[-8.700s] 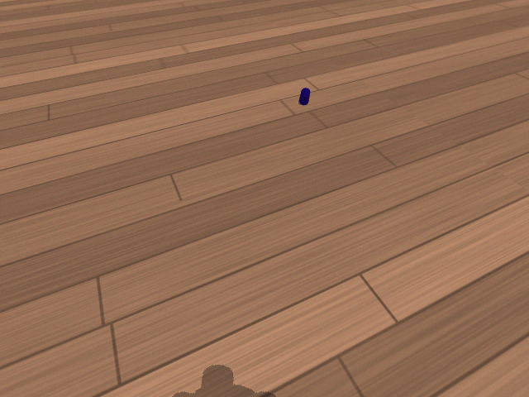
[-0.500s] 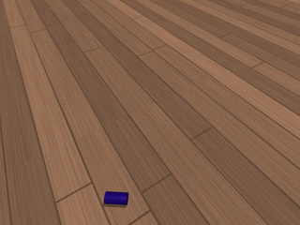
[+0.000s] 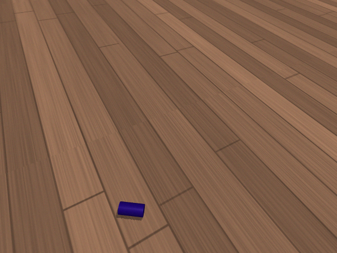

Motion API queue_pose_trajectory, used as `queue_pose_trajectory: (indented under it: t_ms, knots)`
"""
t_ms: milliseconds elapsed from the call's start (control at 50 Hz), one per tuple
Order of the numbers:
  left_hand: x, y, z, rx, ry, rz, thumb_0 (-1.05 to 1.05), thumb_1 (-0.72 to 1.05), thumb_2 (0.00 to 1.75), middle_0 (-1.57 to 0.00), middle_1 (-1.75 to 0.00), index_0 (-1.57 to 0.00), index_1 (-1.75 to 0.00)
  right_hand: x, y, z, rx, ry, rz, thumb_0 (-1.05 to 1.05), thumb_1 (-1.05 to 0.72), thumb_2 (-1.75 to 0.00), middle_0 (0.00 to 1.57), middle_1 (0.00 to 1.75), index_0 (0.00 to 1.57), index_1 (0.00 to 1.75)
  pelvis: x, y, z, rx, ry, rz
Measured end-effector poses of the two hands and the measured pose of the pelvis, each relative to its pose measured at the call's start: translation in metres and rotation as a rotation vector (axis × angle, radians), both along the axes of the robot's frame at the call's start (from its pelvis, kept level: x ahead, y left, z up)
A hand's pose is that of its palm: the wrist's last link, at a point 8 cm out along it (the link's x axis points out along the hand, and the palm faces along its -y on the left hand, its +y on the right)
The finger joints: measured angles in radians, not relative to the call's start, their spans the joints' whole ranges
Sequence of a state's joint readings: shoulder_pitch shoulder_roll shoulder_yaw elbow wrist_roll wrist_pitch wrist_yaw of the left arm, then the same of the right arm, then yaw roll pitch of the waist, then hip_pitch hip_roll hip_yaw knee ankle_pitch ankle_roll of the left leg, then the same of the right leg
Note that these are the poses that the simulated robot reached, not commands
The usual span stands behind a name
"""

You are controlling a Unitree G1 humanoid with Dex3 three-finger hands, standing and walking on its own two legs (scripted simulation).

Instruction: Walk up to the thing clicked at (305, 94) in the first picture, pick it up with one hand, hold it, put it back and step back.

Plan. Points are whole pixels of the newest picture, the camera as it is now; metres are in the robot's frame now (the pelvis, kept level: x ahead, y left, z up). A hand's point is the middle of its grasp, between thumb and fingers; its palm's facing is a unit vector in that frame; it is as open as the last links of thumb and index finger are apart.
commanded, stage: walk up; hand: left
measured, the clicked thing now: (131, 209) +0.48 +0.18 -0.73
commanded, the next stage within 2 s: none
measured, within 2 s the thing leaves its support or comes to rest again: neither
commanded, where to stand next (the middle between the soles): +0.10 -0.04 m, yaw -2 degrees
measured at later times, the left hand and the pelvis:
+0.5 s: hand out of the picture +0.13 +0.20 -0.13, palm faces -0.03 -0.95 -0.31, open 7.4 cm; pelvis +0.01 -0.03 +0.01, yaw -2 degrees
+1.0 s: hand out of the picture +0.11 +0.22 -0.14, palm faces +0.00 -0.95 -0.33, open 7.4 cm; pelvis +0.02 -0.03 +0.02, yaw -2 degrees
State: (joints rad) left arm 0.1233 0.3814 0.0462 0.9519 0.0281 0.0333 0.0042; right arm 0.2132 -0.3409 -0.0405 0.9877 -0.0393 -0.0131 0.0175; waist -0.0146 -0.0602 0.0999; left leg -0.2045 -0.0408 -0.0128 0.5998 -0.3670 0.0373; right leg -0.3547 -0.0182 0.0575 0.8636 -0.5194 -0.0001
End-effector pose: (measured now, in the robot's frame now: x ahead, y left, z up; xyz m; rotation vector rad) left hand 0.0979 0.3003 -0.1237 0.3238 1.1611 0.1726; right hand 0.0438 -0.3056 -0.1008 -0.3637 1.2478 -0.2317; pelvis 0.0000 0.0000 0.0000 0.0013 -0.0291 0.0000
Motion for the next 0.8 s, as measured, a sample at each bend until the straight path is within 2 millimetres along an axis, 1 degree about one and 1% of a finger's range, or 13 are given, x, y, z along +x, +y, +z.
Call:
queue_pose_trajectory:
  t_ms: [60,100,160,220,280,320,400,500,620,800]
  knots:
    - [-0.004,0.001,0.004,-0.017,0.016,0.009,0.00,0.90,0.90,-0.20,-0.30,-0.20,-0.30,-0.008,0.007,0.006,0.005,-0.002,-0.009,0.00,-0.90,-0.90,0.20,0.30,0.21,0.30,0.003,0.000,0.007,-0.004,-0.002,-0.009]
    - [-0.005,0.002,0.006,-0.013,0.030,0.004,0.00,0.90,0.90,-0.20,-0.30,-0.20,-0.30,-0.011,0.007,0.007,0.005,-0.013,-0.020,0.00,-0.90,-0.90,0.20,0.30,0.21,0.30,0.004,-0.001,0.009,-0.005,-0.008,-0.015]
    - [-0.004,0.002,0.009,0.003,0.043,-0.005,0.00,0.90,0.90,-0.20,-0.30,-0.20,-0.30,-0.014,0.000,0.007,-0.001,-0.027,-0.036,0.00,-0.90,-0.90,0.20,0.30,0.21,0.30,0.005,-0.005,0.009,-0.001,-0.017,-0.027]
    - [0.002,-0.003,0.012,0.023,0.035,-0.018,0.00,0.90,0.90,-0.20,-0.30,-0.20,-0.30,-0.013,-0.012,0.001,-0.002,-0.035,-0.047,0.00,-0.90,-0.90,0.20,0.30,0.21,0.30,0.005,-0.013,0.005,0.009,-0.022,-0.041]
    - [0.008,-0.015,0.016,0.037,0.015,-0.019,0.00,0.90,0.90,-0.20,-0.30,-0.20,-0.30,-0.008,-0.026,-0.009,0.007,-0.039,-0.061,0.00,-0.90,-0.90,0.20,0.30,0.21,0.30,0.005,-0.021,0.001,-0.008,-0.037,-0.042]
    - [0.010,-0.025,0.020,0.033,-0.002,-0.023,0.00,0.90,0.90,-0.20,-0.30,-0.20,-0.30,-0.002,-0.030,-0.012,0.019,-0.041,-0.065,0.00,-0.90,-0.90,0.20,0.30,0.21,0.30,0.004,-0.025,0.003,-0.017,-0.035,-0.032]
    - [0.016,-0.039,0.025,0.011,-0.023,-0.025,0.00,0.90,0.90,-0.20,-0.30,-0.20,-0.30,0.009,-0.031,-0.013,0.042,-0.051,-0.038,0.00,-0.90,-0.90,0.20,0.30,0.21,0.30,0.004,-0.030,0.006,0.001,-0.024,-0.024]
    - [0.024,-0.051,0.027,-0.027,-0.046,-0.014,0.00,0.90,0.90,-0.20,-0.30,-0.20,-0.30,0.016,-0.029,-0.008,0.056,-0.043,-0.010,0.00,-0.90,-0.90,0.20,0.30,0.21,0.30,0.009,-0.034,0.012,0.005,-0.010,-0.026]
    - [0.027,-0.055,0.023,-0.048,-0.038,0.005,0.00,0.90,0.90,-0.20,-0.30,-0.20,-0.30,0.026,-0.030,0.001,0.044,-0.045,0.001,0.00,-0.90,-0.90,0.20,0.30,0.21,0.30,0.014,-0.036,0.016,0.001,-0.003,-0.029]
    - [0.016,-0.047,0.021,-0.035,0.014,0.028,0.00,0.90,0.90,-0.20,-0.30,-0.20,-0.30,0.045,-0.033,0.007,0.028,-0.068,0.002,0.00,-0.90,-0.90,0.20,0.30,0.21,0.30,0.019,-0.035,0.018,-0.002,-0.001,-0.030]
